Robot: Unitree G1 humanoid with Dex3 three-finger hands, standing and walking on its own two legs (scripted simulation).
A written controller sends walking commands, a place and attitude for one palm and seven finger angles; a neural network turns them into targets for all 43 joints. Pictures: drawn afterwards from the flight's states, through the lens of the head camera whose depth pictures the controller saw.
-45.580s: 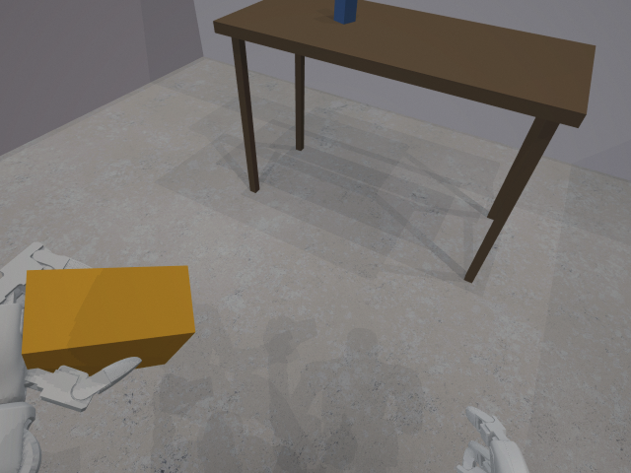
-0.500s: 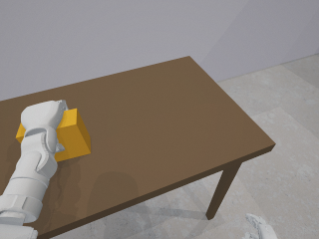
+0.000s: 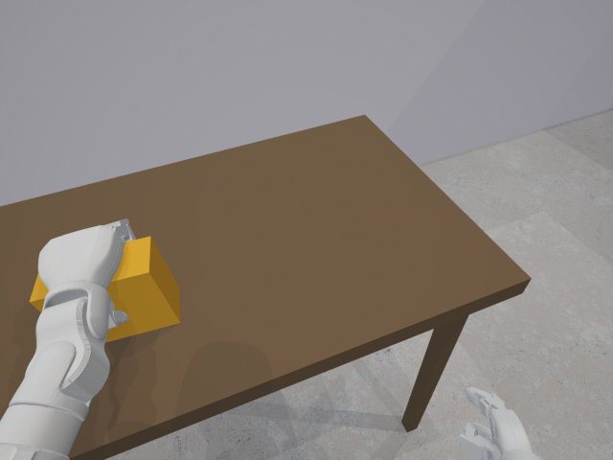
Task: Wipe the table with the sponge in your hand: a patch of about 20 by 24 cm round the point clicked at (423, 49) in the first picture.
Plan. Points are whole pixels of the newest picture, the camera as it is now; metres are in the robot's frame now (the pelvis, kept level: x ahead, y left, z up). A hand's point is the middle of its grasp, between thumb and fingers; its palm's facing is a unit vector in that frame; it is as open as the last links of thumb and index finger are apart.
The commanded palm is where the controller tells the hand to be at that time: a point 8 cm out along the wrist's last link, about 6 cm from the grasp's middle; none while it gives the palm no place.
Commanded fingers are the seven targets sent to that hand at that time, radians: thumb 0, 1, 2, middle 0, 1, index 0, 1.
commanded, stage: wipe back along the first lane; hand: left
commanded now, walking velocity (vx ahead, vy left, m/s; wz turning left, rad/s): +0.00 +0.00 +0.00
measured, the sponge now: (121, 302) +0.30 +0.30 +0.05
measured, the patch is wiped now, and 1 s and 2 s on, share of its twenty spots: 1.00 1.00 1.00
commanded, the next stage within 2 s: lift the sponge slowly off the table in 0.58 s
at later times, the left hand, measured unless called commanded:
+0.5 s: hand (104, 304) +0.26 +0.29 +0.10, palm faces +0.10 -0.07 -0.99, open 10.4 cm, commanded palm +0.21 +0.26 +0.13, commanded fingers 0.00 0.10 1.30 -1.20 -1.60 -1.20 -1.60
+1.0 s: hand (107, 315) +0.24 +0.27 +0.11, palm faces +0.09 -0.10 -0.99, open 10.4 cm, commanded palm +0.21 +0.26 +0.16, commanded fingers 0.00 0.10 1.30 -1.20 -1.60 -1.20 -1.60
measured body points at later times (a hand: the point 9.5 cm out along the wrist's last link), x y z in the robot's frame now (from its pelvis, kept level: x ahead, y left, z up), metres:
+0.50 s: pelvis +0.00 +0.01 +0.00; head -0.02 -0.03 +0.45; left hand +0.25 +0.28 +0.16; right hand +0.24 -0.20 -0.08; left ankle -0.03 +0.08 -0.74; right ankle -0.02 -0.10 -0.74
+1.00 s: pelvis -0.01 +0.00 +0.00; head -0.02 -0.04 +0.45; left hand +0.24 +0.27 +0.16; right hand +0.24 -0.20 -0.08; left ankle -0.03 +0.08 -0.74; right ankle -0.02 -0.10 -0.74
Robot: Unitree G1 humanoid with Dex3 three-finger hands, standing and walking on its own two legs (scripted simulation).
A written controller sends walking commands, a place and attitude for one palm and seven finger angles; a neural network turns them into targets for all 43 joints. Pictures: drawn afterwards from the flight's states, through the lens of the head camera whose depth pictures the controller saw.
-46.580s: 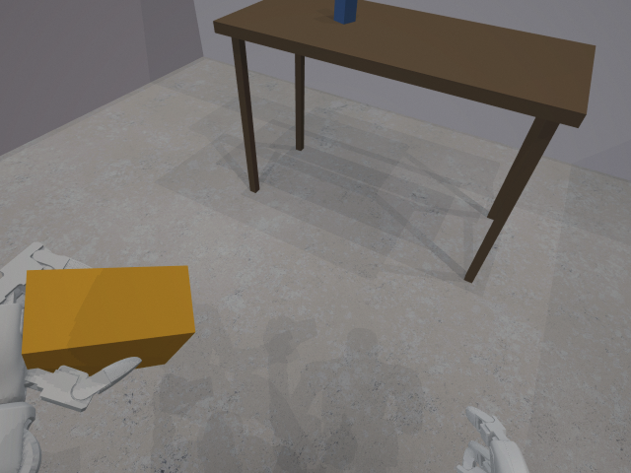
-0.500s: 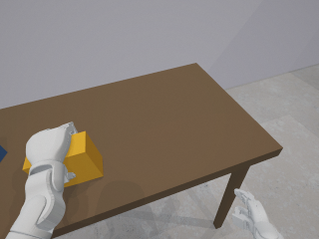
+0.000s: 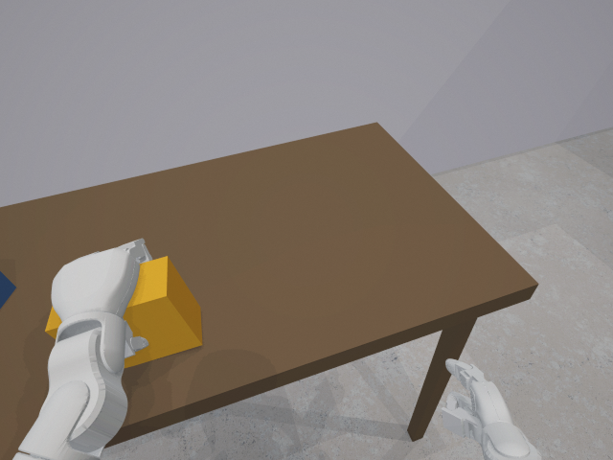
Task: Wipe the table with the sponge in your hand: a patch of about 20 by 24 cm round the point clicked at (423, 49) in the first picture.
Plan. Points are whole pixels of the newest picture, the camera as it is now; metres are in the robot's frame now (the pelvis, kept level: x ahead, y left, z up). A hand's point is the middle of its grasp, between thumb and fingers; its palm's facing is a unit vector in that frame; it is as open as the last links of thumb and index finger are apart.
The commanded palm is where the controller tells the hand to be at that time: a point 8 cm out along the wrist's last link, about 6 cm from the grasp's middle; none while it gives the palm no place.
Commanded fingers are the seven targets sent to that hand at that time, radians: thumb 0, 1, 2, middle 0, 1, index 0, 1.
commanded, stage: lift the sponge slowly off the table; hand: left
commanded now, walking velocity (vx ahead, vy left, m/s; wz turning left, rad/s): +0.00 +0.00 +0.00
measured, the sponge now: (141, 325) +0.25 +0.27 +0.06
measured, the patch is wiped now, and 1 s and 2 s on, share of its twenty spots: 1.00 1.00 1.00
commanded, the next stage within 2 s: bring the sponge back beside the body in 1.78 s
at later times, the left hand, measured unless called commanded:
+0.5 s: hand (125, 311) +0.23 +0.26 +0.12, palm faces +0.08 -0.11 -0.99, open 10.4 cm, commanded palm +0.21 +0.26 +0.19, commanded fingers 0.00 0.10 1.30 -1.20 -1.60 -1.20 -1.60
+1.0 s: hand (132, 277) +0.26 +0.25 +0.15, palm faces +0.10 -0.06 -0.99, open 10.4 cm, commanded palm +0.22 +0.25 +0.23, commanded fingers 0.00 0.10 1.30 -1.20 -1.60 -1.20 -1.60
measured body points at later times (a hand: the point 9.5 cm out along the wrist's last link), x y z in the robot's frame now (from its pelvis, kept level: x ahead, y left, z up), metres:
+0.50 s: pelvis -0.01 -0.02 +0.00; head -0.03 -0.06 +0.45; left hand +0.22 +0.26 +0.17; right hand +0.24 -0.21 -0.08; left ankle -0.03 +0.08 -0.74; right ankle -0.01 -0.10 -0.74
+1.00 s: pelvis -0.02 -0.03 +0.00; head -0.05 -0.09 +0.45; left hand +0.25 +0.25 +0.21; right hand +0.22 -0.24 -0.08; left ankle -0.03 +0.08 -0.74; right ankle -0.01 -0.10 -0.74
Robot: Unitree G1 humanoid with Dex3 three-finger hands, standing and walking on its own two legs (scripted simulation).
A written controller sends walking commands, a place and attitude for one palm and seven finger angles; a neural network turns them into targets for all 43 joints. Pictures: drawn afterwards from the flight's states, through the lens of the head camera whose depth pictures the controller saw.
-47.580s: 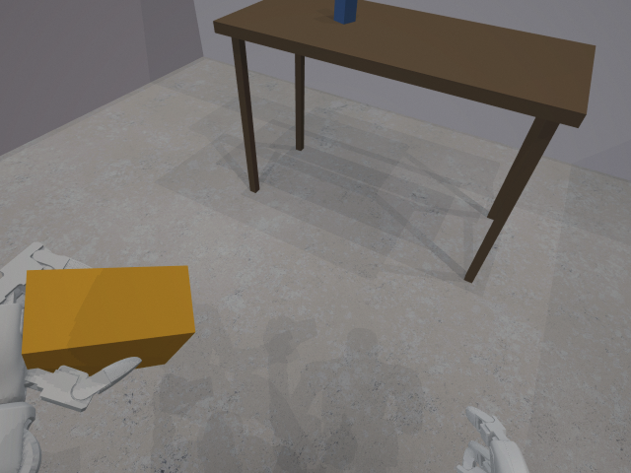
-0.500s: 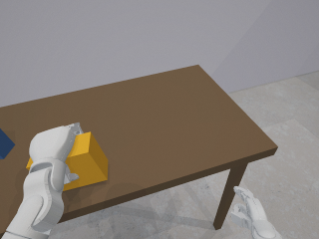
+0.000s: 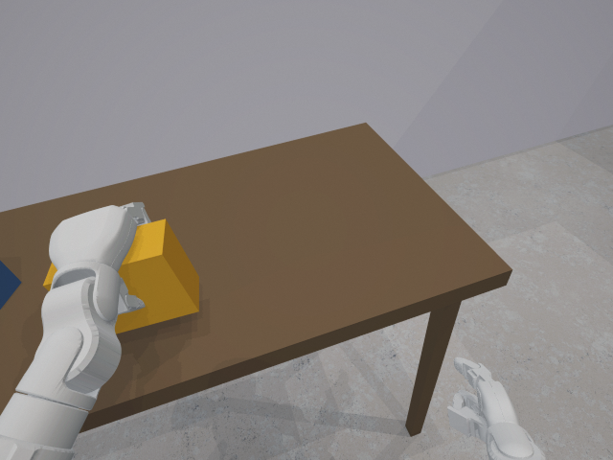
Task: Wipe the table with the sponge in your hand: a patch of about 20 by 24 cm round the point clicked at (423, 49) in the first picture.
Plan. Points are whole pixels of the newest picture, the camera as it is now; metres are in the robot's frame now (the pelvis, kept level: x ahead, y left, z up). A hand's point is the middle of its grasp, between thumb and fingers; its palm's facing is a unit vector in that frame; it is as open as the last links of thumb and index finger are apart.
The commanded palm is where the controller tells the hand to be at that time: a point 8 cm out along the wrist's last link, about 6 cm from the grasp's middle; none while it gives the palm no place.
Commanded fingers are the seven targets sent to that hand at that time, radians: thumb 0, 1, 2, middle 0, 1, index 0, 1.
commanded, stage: lift the sponge slowly off the table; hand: left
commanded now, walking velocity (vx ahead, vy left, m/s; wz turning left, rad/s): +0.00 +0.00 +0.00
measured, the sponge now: (139, 289) +0.28 +0.28 +0.10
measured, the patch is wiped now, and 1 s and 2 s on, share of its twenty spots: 1.00 1.00 1.00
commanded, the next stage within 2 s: bring the sponge back beside the body in 0.78 s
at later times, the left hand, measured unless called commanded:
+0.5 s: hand (101, 243) +0.28 +0.29 +0.19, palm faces +0.15 -0.05 -0.99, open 10.4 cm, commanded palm +0.24 +0.29 +0.26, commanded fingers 0.00 0.10 1.30 -1.20 -1.60 -1.20 -1.60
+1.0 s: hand (95, 246) +0.27 +0.29 +0.20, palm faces +0.19 -0.10 -0.98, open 10.4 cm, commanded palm +0.22 +0.29 +0.27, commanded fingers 0.00 0.10 1.30 -1.20 -1.60 -1.20 -1.60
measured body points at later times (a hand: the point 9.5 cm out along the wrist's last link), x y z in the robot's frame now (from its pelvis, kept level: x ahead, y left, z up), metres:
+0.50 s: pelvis +0.00 +0.00 +0.00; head -0.03 -0.05 +0.44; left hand +0.27 +0.29 +0.24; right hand +0.25 -0.19 -0.08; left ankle +0.00 +0.11 -0.74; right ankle +0.01 -0.07 -0.74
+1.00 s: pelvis -0.01 +0.02 +0.00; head -0.03 -0.04 +0.45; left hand +0.26 +0.29 +0.25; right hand +0.25 -0.17 -0.07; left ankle +0.00 +0.11 -0.74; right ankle +0.01 -0.07 -0.74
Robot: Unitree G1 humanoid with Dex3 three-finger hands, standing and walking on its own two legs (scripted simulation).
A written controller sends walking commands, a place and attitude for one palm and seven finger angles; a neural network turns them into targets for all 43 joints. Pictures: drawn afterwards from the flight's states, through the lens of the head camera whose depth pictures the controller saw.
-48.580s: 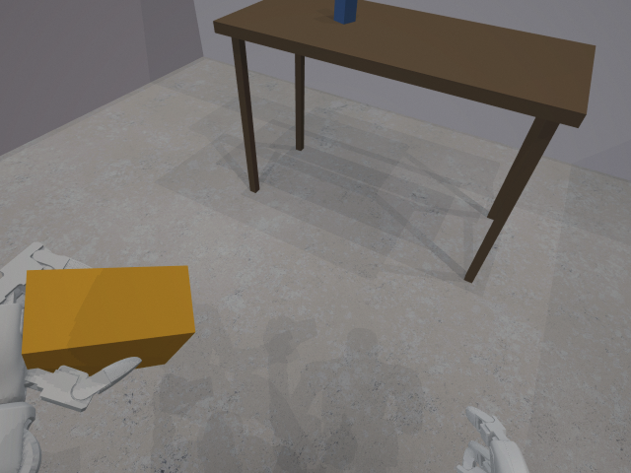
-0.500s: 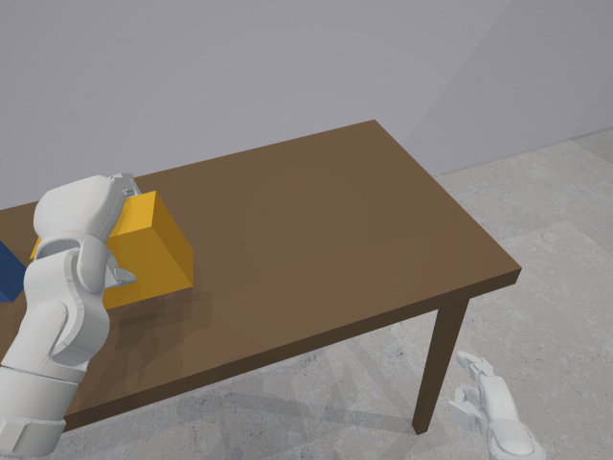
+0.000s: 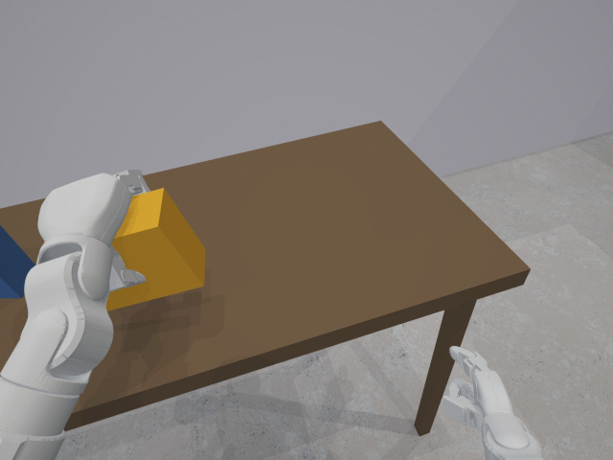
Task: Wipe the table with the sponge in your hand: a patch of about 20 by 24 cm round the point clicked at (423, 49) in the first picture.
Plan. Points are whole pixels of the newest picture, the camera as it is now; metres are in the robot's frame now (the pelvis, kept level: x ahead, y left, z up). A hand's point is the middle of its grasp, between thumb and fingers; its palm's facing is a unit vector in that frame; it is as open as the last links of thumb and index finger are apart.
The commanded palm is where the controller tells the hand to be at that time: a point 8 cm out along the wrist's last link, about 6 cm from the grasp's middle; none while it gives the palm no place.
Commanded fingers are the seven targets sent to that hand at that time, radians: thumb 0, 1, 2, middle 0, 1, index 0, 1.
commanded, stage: bring the sponge back beside the body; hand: left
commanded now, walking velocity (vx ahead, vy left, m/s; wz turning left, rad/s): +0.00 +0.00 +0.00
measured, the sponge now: (141, 262) +0.29 +0.27 +0.14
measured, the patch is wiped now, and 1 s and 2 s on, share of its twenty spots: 1.00 1.00 1.00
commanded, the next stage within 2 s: step back with the hand held close in 1.46 s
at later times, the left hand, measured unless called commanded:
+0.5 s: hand (102, 268) +0.24 +0.27 +0.19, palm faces +0.23 -0.12 -0.97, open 10.4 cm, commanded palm +0.19 +0.27 +0.26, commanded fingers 0.00 0.10 1.30 -1.20 -1.60 -1.20 -1.60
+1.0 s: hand (92, 306) +0.20 +0.27 +0.17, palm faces +0.20 -0.12 -0.97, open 10.4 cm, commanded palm +0.15 +0.27 +0.24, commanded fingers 0.00 0.10 1.30 -1.20 -1.60 -1.20 -1.60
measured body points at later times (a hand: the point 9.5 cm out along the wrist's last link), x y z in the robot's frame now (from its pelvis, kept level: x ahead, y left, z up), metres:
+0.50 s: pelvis -0.01 +0.00 +0.00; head -0.04 -0.06 +0.45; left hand +0.22 +0.27 +0.24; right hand +0.27 -0.18 -0.06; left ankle +0.01 +0.10 -0.74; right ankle +0.02 -0.08 -0.74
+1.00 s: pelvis -0.01 -0.01 +0.00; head -0.05 -0.06 +0.44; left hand +0.19 +0.27 +0.22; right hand +0.25 -0.20 -0.07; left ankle +0.01 +0.10 -0.74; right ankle +0.02 -0.08 -0.74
